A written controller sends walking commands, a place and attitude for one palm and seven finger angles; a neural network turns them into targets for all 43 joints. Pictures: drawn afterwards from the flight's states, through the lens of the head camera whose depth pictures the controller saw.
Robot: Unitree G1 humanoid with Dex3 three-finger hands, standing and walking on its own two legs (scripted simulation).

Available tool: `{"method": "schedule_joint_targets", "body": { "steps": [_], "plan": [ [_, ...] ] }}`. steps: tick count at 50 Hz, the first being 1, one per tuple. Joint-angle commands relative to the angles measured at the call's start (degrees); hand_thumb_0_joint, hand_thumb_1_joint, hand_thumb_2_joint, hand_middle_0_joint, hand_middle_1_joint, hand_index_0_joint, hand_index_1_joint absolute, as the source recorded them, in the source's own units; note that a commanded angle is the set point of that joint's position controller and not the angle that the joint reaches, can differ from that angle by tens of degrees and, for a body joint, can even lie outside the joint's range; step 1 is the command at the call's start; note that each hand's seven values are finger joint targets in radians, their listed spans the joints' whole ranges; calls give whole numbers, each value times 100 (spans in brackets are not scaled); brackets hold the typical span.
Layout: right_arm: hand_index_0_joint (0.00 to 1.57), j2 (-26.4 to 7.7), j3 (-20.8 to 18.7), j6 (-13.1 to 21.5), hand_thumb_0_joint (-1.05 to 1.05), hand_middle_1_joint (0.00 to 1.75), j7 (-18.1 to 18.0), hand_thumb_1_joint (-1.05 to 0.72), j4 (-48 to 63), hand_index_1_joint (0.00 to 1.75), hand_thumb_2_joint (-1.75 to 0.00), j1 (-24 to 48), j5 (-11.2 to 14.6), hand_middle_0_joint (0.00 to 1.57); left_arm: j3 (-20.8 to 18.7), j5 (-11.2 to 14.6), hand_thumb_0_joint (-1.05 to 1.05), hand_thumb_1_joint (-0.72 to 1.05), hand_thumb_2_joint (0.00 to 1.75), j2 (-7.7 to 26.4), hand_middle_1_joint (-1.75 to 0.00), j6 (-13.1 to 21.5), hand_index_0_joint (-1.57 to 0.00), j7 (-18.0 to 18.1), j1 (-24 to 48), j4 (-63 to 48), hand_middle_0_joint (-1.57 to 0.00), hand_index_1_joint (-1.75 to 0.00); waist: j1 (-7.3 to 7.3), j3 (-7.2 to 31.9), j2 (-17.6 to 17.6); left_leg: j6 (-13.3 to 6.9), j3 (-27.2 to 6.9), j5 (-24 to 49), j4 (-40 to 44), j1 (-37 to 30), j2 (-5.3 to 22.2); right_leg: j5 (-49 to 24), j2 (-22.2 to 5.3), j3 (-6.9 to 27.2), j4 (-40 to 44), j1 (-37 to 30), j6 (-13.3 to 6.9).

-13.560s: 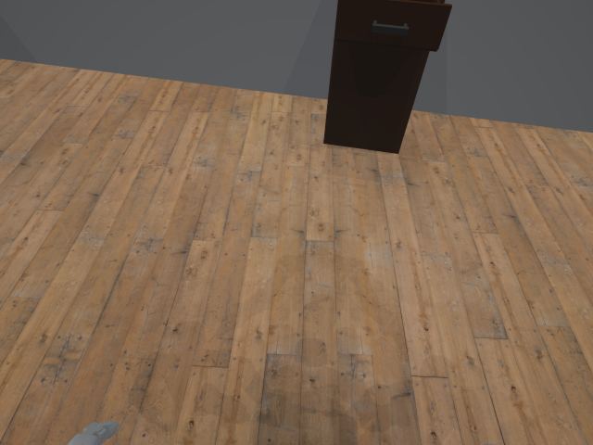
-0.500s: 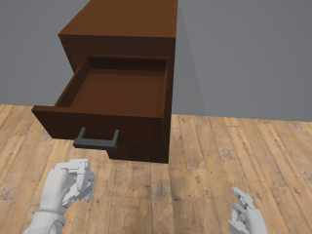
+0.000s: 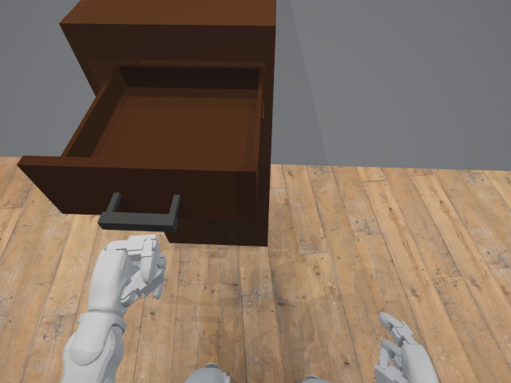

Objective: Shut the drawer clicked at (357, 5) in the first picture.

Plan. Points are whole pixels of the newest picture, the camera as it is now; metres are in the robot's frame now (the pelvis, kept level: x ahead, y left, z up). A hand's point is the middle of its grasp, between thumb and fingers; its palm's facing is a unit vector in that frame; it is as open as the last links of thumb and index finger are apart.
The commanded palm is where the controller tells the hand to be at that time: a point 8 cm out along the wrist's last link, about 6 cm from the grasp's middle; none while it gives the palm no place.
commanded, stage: bring the fist close to the handle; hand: left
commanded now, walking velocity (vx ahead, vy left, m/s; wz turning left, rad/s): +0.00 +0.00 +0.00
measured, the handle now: (142, 210) +0.37 +0.21 +0.05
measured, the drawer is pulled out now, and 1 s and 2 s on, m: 0.30 0.29 0.17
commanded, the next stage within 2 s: push the drawer shut in 0.48 s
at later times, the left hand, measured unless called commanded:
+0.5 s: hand (158, 272) +0.27 +0.16 +0.05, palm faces -0.02 -1.00 -0.05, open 3.3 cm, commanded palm +0.25 +0.22 +0.05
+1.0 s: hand (158, 252) +0.30 +0.16 +0.04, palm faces -0.02 -1.00 -0.04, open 3.0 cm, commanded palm +0.30 +0.21 +0.05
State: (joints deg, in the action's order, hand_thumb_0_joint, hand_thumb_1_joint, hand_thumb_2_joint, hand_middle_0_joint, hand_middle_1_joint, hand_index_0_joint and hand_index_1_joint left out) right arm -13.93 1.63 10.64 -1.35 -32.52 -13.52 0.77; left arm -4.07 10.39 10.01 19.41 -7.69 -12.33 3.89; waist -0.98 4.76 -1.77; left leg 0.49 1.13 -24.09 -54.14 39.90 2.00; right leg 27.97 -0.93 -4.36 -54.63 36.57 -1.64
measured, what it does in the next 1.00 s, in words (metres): stands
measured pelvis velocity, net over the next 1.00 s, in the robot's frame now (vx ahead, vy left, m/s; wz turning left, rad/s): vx -0.01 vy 0.00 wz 0.01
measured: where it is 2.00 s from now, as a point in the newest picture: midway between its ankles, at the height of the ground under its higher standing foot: outside the picture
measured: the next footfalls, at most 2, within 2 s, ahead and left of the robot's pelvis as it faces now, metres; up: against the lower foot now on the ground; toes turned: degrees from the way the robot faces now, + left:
none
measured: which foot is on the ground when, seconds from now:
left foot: down 0.00-1.00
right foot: down 0.00-1.00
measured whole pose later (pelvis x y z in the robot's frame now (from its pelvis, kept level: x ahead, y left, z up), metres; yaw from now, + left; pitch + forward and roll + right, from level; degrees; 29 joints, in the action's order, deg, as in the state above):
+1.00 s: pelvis -0.01 +0.00 -0.01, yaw +0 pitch +12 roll -1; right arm -14.6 1.5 7.0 -2.0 -33.9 -13.1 1.4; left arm -6.4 11.5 11.7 21.0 -9.5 0.8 16.4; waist -0.9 5.3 -1.9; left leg 0.3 0.2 -24.7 -57.5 45.0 2.0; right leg 28.4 -0.9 -5.1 -57.2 41.0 -1.5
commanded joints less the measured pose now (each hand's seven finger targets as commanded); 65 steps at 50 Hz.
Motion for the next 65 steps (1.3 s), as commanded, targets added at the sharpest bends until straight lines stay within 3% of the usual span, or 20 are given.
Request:
{"method": "schedule_joint_targets", "body": {
  "steps": [1,2,6,8,12,17,21,22,29,32,33,35,37,40,43,47,55,57,61,65],
  "plan": [
    [20,-691,-330,231,0,30,-60,-90,841,30,-90,313,21,20,-467,98,0,90,90,701,-160,447,-140,-59,982,-865,-140,-160,-52,1272,177,-157,-109,1087,527,-661,-220,-1646,73,294,813,-375,115],
    [20,-701,-333,205,0,30,-64,-90,811,30,-90,293,8,20,-479,102,0,90,90,709,-160,475,-140,-64,1025,-746,-140,-160,-90,1228,339,-176,-120,1066,474,-564,-204,-1614,81,300,797,-313,128],
    [20,-677,-360,198,0,30,-41,-90,865,30,-90,302,20,20,-511,198,0,90,90,726,-160,633,-140,-189,1059,-914,-140,-160,13,1671,-94,-168,-87,1211,410,-705,-218,-1784,62,344,707,-449,97],
    [20,-674,-367,180,0,30,-31,-90,879,30,-90,254,25,20,-501,214,0,90,90,728,-160,647,-140,-204,886,-968,-140,-160,19,1809,-47,-176,-114,1466,416,-794,-197,-2055,86,308,642,-543,85],
    [20,-721,-366,120,0,30,-39,-90,884,30,-90,234,42,20,-493,236,0,90,90,775,-160,540,-140,-198,829,-817,-140,-160,-66,1476,320,-187,-149,1251,442,-598,-179,-1853,109,279,712,-397,125],
    [20,-716,-354,59,0,30,-55,-90,938,30,-90,293,61,20,-455,214,0,90,90,746,-160,515,-140,-179,883,-894,-140,-160,-92,1320,190,-184,-144,1076,473,-559,-190,-1616,101,265,732,-291,115],
    [20,-687,-348,75,0,30,-64,-90,947,30,-90,297,59,20,-330,204,0,90,90,638,-160,579,-140,-151,1109,-1030,-140,-160,-117,1407,33,-175,-162,971,446,-644,-191,-1467,93,257,725,-196,110],
    [20,-710,-354,68,0,30,-77,-90,910,30,-90,279,45,20,-454,197,0,90,90,790,-160,580,-140,-127,1116,-960,-140,-160,-126,1390,165,-190,-170,960,415,-564,-182,-1446,101,295,738,-210,115],
    [20,-683,-345,8,0,30,-59,-90,969,30,-90,281,58,20,-605,273,0,90,90,816,-160,496,-140,-212,740,-896,-140,-160,1,1606,109,-178,-112,1236,452,-637,-207,-1873,88,314,736,-542,114],
    [20,-718,-333,-15,0,30,-87,-90,880,30,-90,299,63,20,-652,263,0,90,90,932,-160,495,-140,-214,1268,-764,-140,-160,-150,1345,282,-186,-154,1043,401,-473,-183,-1629,104,325,754,-309,132],
    [20,-698,-323,-8,0,30,-94,-90,865,30,-90,334,62,20,-473,254,0,90,90,748,-160,515,-140,-240,1457,-690,-140,-160,-185,1303,210,-182,-158,945,393,-490,-189,-1511,101,326,751,-187,134],
    [20,-710,-327,19,0,30,-91,-90,842,30,-90,312,63,20,-431,255,0,90,90,719,-160,531,-140,-251,1626,-633,-140,-160,-168,1376,-4,-174,-183,919,393,-572,-194,-1442,102,301,729,-125,107],
    [20,-750,-337,8,0,30,-108,-90,797,30,-90,280,67,20,-553,241,0,90,90,880,-160,508,-140,-243,1777,-455,-140,-160,-185,1399,166,-188,-195,891,376,-524,-181,-1370,109,318,750,-120,112],
    [20,-740,-333,-9,0,30,-112,-90,772,30,-90,271,74,20,-505,213,0,90,90,849,-160,478,-140,-242,2183,-360,-140,-160,-173,1571,-63,-173,-198,989,400,-659,-187,-1488,96,304,708,-141,95],
    [20,-750,-333,-39,0,30,-106,-90,754,30,-90,230,63,20,-533,188,0,90,90,870,-160,425,-140,-184,2372,-218,-140,-160,-156,1757,47,-179,-209,1140,407,-709,-180,-1654,105,298,664,-245,98],
    [20,-786,-319,-74,0,30,-132,-90,617,30,-90,196,73,20,-488,132,0,90,90,920,-160,445,-140,-84,3194,24,-140,-160,-340,1506,153,-184,-251,845,386,-576,-154,-1301,109,293,713,40,117],
    [20,-793,-311,-76,0,30,-167,-90,464,30,-90,159,88,20,-321,83,0,90,90,840,-160,544,-140,-14,4172,384,-140,-160,-409,1709,-138,-181,-298,474,435,-758,-166,-837,104,311,801,243,94],
    [20,-848,-311,-97,0,30,-182,-90,431,30,-90,109,83,20,-495,46,0,90,90,1084,-160,528,-140,27,4292,589,-140,-160,-414,1742,75,-191,-329,464,448,-661,-144,-793,124,299,786,187,94],
    [20,-814,-284,-118,0,30,-190,-90,368,30,-90,99,107,20,-378,36,0,90,90,961,-160,545,-140,48,4905,920,-140,-160,-452,1708,-153,-168,-319,240,481,-696,-165,-594,115,324,835,314,81],
    [20,-836,-278,-163,0,30,-180,-90,340,30,-90,30,96,20,-504,17,0,90,90,1086,-160,570,-140,116,5241,1275,-140,-160,-447,1730,-50,-173,-326,165,521,-645,-174,-528,123,336,873,283,83]
  ]
}}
